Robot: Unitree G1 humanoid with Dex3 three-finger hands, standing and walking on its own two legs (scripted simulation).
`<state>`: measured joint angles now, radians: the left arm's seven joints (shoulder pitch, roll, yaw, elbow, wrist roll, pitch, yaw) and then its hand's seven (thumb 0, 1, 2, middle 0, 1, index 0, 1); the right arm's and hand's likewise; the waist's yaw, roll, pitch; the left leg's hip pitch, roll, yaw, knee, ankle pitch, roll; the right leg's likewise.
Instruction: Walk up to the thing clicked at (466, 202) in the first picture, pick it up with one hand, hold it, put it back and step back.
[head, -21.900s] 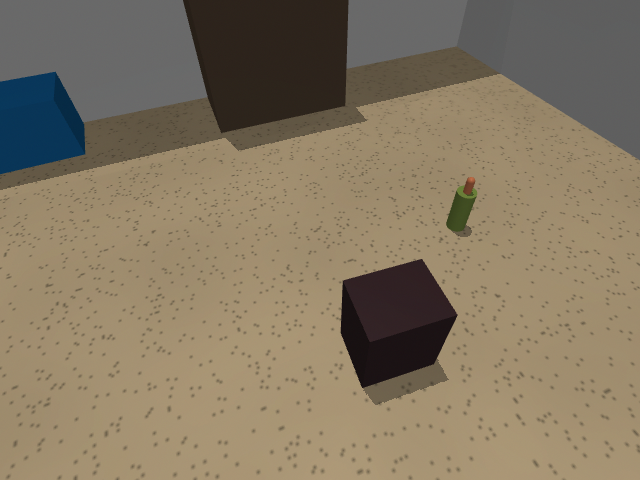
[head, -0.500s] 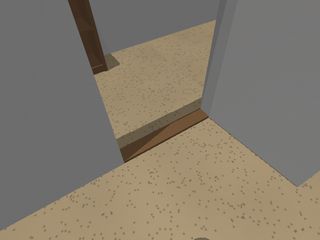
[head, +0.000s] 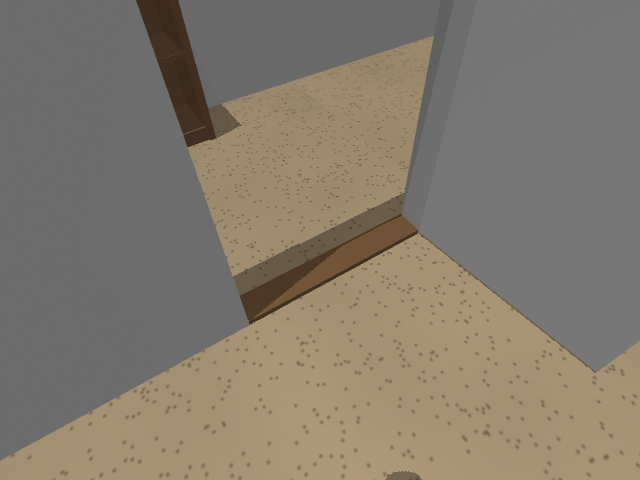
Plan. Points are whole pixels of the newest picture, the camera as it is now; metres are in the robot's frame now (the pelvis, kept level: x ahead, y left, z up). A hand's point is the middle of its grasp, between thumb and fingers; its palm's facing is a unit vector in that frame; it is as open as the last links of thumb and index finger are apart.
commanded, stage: stand
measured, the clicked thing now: out of the picture -0.93 +0.74 -0.65
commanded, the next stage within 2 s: walk up in 0.12 s
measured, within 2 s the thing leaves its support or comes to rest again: neither
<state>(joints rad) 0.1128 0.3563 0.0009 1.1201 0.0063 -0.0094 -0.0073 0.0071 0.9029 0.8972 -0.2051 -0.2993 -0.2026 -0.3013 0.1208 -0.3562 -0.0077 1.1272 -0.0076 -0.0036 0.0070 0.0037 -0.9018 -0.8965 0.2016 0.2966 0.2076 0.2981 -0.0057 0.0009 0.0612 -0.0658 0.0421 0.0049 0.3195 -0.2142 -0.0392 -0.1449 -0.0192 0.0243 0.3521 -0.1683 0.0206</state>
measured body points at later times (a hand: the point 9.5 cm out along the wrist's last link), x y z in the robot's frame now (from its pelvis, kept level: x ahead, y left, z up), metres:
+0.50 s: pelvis +0.06 +0.04 -0.03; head +0.07 +0.09 +0.42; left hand +0.08 +0.38 -0.16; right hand +0.21 -0.28 -0.09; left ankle +0.09 +0.17 -0.75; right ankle +0.03 -0.12 -0.70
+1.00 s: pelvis +0.19 -0.03 -0.02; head +0.26 +0.00 +0.42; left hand +0.14 +0.30 -0.12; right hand +0.49 -0.21 -0.13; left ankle +0.09 +0.09 -0.68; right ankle +0.30 -0.09 -0.75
